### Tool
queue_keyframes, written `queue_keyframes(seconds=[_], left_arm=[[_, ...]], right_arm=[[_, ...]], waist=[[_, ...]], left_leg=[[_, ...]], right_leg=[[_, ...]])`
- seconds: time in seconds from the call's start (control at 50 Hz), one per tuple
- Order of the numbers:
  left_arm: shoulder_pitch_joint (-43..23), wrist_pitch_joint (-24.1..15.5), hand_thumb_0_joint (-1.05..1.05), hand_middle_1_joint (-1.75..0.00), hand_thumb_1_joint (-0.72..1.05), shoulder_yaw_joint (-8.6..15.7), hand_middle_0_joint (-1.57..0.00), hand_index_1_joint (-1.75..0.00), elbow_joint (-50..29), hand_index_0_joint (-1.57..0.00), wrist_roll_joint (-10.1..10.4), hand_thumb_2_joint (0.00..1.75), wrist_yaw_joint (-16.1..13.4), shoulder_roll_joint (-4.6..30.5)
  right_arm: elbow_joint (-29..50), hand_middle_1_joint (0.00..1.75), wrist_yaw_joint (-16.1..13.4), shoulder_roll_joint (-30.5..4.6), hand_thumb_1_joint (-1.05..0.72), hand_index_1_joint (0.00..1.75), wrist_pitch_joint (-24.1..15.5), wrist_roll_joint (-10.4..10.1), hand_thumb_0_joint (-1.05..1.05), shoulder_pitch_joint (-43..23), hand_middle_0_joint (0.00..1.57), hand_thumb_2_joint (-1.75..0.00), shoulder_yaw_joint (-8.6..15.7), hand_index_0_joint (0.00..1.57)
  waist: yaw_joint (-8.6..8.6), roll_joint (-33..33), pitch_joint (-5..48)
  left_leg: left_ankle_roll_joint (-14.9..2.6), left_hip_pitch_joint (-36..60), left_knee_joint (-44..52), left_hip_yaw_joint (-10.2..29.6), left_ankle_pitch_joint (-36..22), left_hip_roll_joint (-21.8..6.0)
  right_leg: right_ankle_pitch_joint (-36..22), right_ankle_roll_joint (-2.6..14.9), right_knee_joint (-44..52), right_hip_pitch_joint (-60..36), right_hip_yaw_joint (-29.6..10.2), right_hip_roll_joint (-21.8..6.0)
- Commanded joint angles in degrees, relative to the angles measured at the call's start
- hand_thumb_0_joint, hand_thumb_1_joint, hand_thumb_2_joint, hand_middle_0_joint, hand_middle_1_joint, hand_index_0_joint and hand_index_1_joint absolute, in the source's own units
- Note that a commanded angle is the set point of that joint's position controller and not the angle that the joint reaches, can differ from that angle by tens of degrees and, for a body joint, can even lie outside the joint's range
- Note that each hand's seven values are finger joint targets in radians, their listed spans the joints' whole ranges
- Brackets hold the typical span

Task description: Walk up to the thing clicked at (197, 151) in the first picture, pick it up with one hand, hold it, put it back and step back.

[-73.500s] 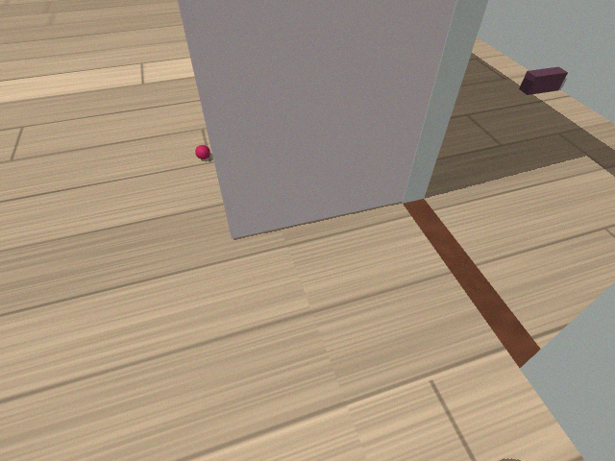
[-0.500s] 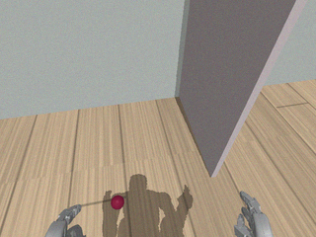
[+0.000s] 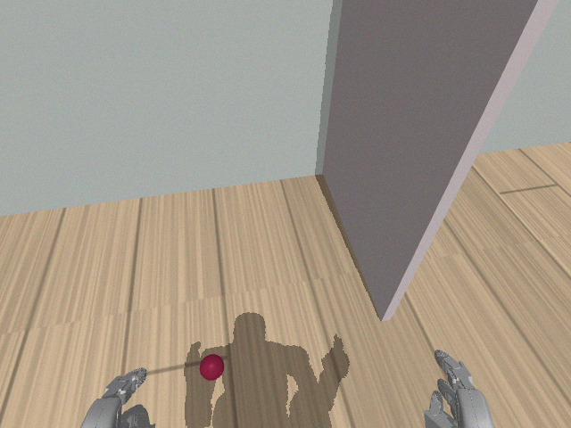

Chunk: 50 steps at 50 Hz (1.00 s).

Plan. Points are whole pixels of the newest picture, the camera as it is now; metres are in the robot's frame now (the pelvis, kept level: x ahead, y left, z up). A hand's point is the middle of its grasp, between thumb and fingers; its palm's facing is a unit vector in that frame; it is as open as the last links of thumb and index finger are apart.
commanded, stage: home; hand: left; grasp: from above
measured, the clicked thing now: (212, 367) +0.46 +0.22 -0.68
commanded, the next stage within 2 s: stand in 0.38 s
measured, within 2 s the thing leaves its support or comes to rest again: neither
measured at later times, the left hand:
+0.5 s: hand out of the picture +0.17 +0.18 -0.05, palm faces +0.04 -0.97 -0.23, open 7.4 cm
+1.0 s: hand out of the picture +0.03 +0.24 -0.11, palm faces +0.06 -0.94 -0.32, open 7.3 cm
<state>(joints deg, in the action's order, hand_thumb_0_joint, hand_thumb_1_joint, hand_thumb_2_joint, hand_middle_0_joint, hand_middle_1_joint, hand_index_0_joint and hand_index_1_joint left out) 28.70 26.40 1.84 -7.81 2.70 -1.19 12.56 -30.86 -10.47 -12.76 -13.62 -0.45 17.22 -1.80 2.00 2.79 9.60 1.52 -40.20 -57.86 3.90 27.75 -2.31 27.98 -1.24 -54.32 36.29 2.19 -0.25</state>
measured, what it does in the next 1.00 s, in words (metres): rises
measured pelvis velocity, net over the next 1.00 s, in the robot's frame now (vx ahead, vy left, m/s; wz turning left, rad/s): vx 0.00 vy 0.01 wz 0.03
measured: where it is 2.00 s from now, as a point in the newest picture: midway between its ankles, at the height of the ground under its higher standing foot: outside the picture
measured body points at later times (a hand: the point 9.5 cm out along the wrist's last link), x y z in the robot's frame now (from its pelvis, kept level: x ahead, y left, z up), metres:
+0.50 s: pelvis +0.00 +0.00 +0.00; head +0.02 +0.00 +0.45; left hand +0.16 +0.23 -0.03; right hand +0.16 -0.25 -0.07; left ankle +0.01 +0.13 -0.68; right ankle -0.01 -0.14 -0.68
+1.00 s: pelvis +0.00 +0.01 +0.05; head +0.01 +0.01 +0.50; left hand +0.03 +0.29 -0.09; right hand +0.08 -0.27 -0.08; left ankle +0.01 +0.13 -0.68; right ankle -0.01 -0.14 -0.68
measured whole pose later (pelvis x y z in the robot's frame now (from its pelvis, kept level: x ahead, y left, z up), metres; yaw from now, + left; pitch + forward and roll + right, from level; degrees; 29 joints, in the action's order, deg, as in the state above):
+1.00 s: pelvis +0.00 +0.01 +0.05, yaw +2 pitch -2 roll -1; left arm 13.2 1.5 2.7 57.3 -2.3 -2.0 15.9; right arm -58.6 -0.8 -16.2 -0.2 2.0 10.8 1.9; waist -1.4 0.5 -3.5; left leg 0.2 -14.1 -32.6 2.8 16.0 0.2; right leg 17.0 -2.3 -30.1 10.5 2.0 -2.9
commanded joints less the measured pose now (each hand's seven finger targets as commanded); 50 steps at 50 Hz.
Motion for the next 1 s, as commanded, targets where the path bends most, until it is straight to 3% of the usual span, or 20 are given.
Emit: queue_keyframes(seconds=[0.0,0.08,0.1,0.18,0.22,0.26,0.3,0.34,0.4,0.44,0.46,0.48,0.5,0.52,0.54,0.58,0.68,0.76,0.88,0.98], left_arm=[[-1.16,-2.91,0.0,-0.3,0.9,2.91,-0.2,-0.3,-10.18,-0.2,0.15,0.9,-0.26,5.43],[-2.41,-3.42,0.0,-0.3,0.9,4.18,-0.2,-0.3,-12.81,-0.2,-0.14,0.9,-0.53,7.35],[-0.59,-3.08,0.0,-0.3,0.9,2.77,-0.2,-0.3,-9.1,-0.2,-0.18,0.9,-0.32,5.42],[-1.97,-3.43,0.0,-0.3,0.9,3.67,-0.2,-0.3,-11.57,-0.2,-0.18,0.9,-0.4,6.69],[-2.01,-3.47,0.0,-0.3,0.9,4.07,-0.2,-0.3,-12.64,-0.2,0.03,0.9,-0.63,7.35],[0.53,-2.83,0.0,-0.3,0.9,2.02,-0.2,-0.3,-9.15,-0.2,0.19,0.9,-0.3,4.57],[-1.0,-3.01,0.0,-0.3,0.9,3.71,-0.2,-0.3,-10.84,-0.2,0.14,0.9,-0.45,6.39],[-1.8,-3.27,0.0,-0.3,0.9,3.88,-0.2,-0.3,-12.02,-0.2,-0.04,0.9,-0.42,7.17],[-1.05,-3.04,0.0,-0.3,0.9,3.0,-0.2,-0.3,-10.67,-0.2,0.23,0.9,-0.35,5.67],[-3.22,-3.56,0.0,-0.3,0.9,5.16,-0.2,-0.3,-14.23,-0.2,0.09,0.9,-0.72,8.35],[-18.13,-15.43,0.0,-0.3,0.9,3.39,-0.2,-0.3,5.87,-0.2,-6.61,0.9,-2.8,11.3],[-12.66,-19.08,0.0,-0.3,0.9,4.45,-0.2,-0.3,18.95,-0.2,-6.92,0.9,-2.42,12.1],[-11.91,-20.97,0.0,-0.3,0.9,4.21,-0.2,-0.3,21.31,-0.2,-6.72,0.9,-2.05,12.91],[-11.46,-22.44,0.0,-0.3,0.9,3.49,-0.2,-0.3,24.06,-0.2,-6.83,0.9,-1.8,13.32],[-13.86,-23.28,0.0,-0.3,0.9,3.45,-0.2,-0.3,26.0,-0.2,-6.97,0.9,-1.48,13.31],[-15.93,-23.48,0.0,-0.3,0.9,3.75,-0.2,-0.3,31.44,-0.2,-5.91,0.9,-1.22,12.54],[-18.7,-25.41,0.0,-0.3,0.9,3.7,-0.2,-0.3,42.62,-0.2,-5.57,0.9,-1.57,11.92],[-18.2,-26.52,0.0,-0.3,0.9,3.65,-0.2,-0.3,49.95,-0.2,-5.34,0.9,-1.46,12.13],[-18.22,-26.84,0.0,-0.3,0.9,3.17,-0.2,-0.3,58.44,-0.2,-4.9,0.9,-1.51,13.29],[-18.36,-26.91,0.0,-0.3,0.9,2.7,-0.2,-0.3,63.37,-0.2,-4.67,0.9,-1.47,13.71]], right_arm=[[9.51,0.3,-0.92,-6.66,-0.9,0.3,-3.2,0.14,0.0,-4.36,0.2,-0.9,3.15,0.2],[9.41,0.3,-1.01,-6.63,-0.9,0.3,-3.15,0.12,0.0,-4.11,0.2,-0.9,3.29,0.2],[9.64,0.3,-0.98,-6.64,-0.9,0.3,-3.14,0.17,0.0,-4.17,0.2,-0.9,3.19,0.2],[9.59,0.3,-0.99,-6.64,-0.9,0.3,-3.12,0.07,0.0,-4.33,0.2,-0.9,3.29,0.2],[9.14,0.3,-1.05,-6.69,-0.9,0.3,-3.03,0.08,0.0,-3.71,0.2,-0.9,3.31,0.2],[9.66,0.3,-0.89,-6.63,-0.9,0.3,-3.0,0.15,0.0,-4.02,0.2,-0.9,3.15,0.2],[9.59,0.3,-0.9,-6.97,-0.9,0.3,-2.86,0.12,0.0,-4.2,0.2,-0.9,3.4,0.2],[9.3,0.3,-0.77,-6.86,-0.9,0.3,-2.71,0.16,0.0,-4.0,0.2,-0.9,3.38,0.2],[9.76,0.3,-0.8,-6.67,-0.9,0.3,-2.77,0.07,0.0,-4.42,0.2,-0.9,3.27,0.2],[9.77,0.3,-0.86,-6.65,-0.9,0.3,-2.63,0.03,0.0,-4.07,0.2,-0.9,3.46,0.2],[-5.12,0.3,2.56,-13.06,-0.9,0.3,3.24,6.4,0.0,-7.32,0.2,-0.9,5.34,0.2],[-6.08,0.3,4.4,-13.64,-0.9,0.3,5.59,6.62,0.0,-8.49,0.2,-0.9,6.26,0.2],[-4.06,0.3,5.33,-14.09,-0.9,0.3,6.85,7.14,0.0,-8.67,0.2,-0.9,6.56,0.2],[-4.77,0.3,6.39,-13.82,-0.9,0.3,7.34,6.3,0.0,-8.66,0.2,-0.9,6.5,0.2],[-6.89,0.3,7.53,-12.9,-0.9,0.3,7.53,4.95,0.0,-7.53,0.2,-0.9,6.27,0.2],[-9.1,0.3,8.98,-12.12,-0.9,0.3,8.15,3.29,0.0,-7.86,0.2,-0.9,6.34,0.2],[-14.06,0.3,9.62,-12.54,-0.9,0.3,9.8,3.48,0.0,-9.13,0.2,-0.9,6.93,0.2],[-17.63,0.3,9.33,-13.02,-0.9,0.3,10.58,3.28,0.0,-8.69,0.2,-0.9,6.98,0.2],[-21.95,0.3,8.72,-13.86,-0.9,0.3,11.82,2.66,0.0,-9.32,0.2,-0.9,6.59,0.2],[-25.1,0.3,8.43,-14.28,-0.9,0.3,12.15,2.15,0.0,-9.64,0.2,-0.9,6.26,0.2]], waist=[[0.42,-0.68,3.46],[-0.04,0.23,4.56],[0.69,-0.17,3.11],[0.17,0.32,3.46],[0.3,-0.9,5.14],[0.85,-0.79,4.39],[0.46,0.24,4.56],[0.18,-0.1,4.14],[0.54,-0.58,3.3],[0.01,0.24,5.11],[-3.8,-3.19,-8.82],[-4.04,-7.01,-4.14],[-3.09,-7.63,-4.73],[-3.45,-5.31,-2.71],[-3.08,-3.7,-1.33],[-3.5,-5.24,-2.08],[-3.62,-2.84,-4.94],[-3.48,-1.17,-5.63],[-2.81,-0.62,-9.42],[-2.97,-0.41,-9.82]], left_leg=[[-2.07,6.44,9.32,-1.35,-11.94,1.83],[-2.0,6.76,8.82,-1.91,-12.77,1.95],[-2.02,6.34,9.02,-1.7,-11.86,1.94],[-1.91,6.36,9.37,-1.58,-11.33,1.84],[-2.12,7.42,8.37,-1.95,-13.86,1.94],[-2.11,7.13,8.17,-1.92,-14.85,1.9],[-1.96,7.37,8.57,-1.66,-14.77,1.74],[-2.01,6.98,8.7,-1.67,-14.0,1.78],[-2.1,6.3,8.9,-1.75,-11.91,1.88],[-2.02,6.73,8.42,-2.08,-13.08,1.95],[-4.8,7.41,13.63,0.84,-23.65,0.17],[-5.68,9.87,12.86,-1.3,-21.84,0.96],[-5.64,11.16,12.8,-0.35,-21.5,1.28],[-5.68,14.26,13.14,0.22,-21.85,1.31],[-5.32,15.93,14.5,-0.26,-21.84,1.29],[-4.77,17.58,15.96,-0.49,-20.36,1.56],[-5.19,20.87,21.76,2.59,-19.03,-0.15],[-5.11,23.86,25.52,3.87,-21.67,-1.33],[-4.25,25.49,32.01,4.5,-17.84,-1.76],[-3.72,28.13,35.4,4.86,-20.28,-2.55]], right_leg=[[-11.25,1.03,8.91,-1.1,1.7,1.74],[-12.04,1.04,8.7,-1.41,1.47,1.61],[-11.39,0.94,8.76,-0.74,1.47,1.65],[-10.61,1.16,8.77,-0.76,1.64,1.68],[-13.16,0.95,8.75,-1.84,1.42,1.59],[-14.25,0.91,8.44,-1.43,1.35,1.63],[-13.81,0.95,8.3,-1.62,1.59,1.71],[-13.08,1.03,8.45,-1.45,1.61,1.69],[-11.37,0.98,8.83,-0.89,1.62,1.69],[-12.38,1.01,8.73,-1.53,1.47,1.58],[-11.36,2.17,10.75,-12.82,-1.18,-2.8],[-9.57,4.28,13.76,-14.53,-5.97,-3.95],[-11.9,5.84,14.66,-11.81,-7.93,-3.79],[-15.05,5.65,13.94,-14.54,-7.77,-4.29],[-18.16,5.24,13.06,-16.36,-7.91,-5.18],[-16.42,4.2,15.3,-16.39,-6.91,-5.15],[-13.93,2.51,18.54,-17.36,-4.66,-4.47],[-16.63,2.34,21.33,-20.71,-3.66,-4.36],[-16.01,2.26,28.28,-24.75,-3.96,-4.94],[-17.5,1.73,31.48,-28.25,-3.31,-5.37]])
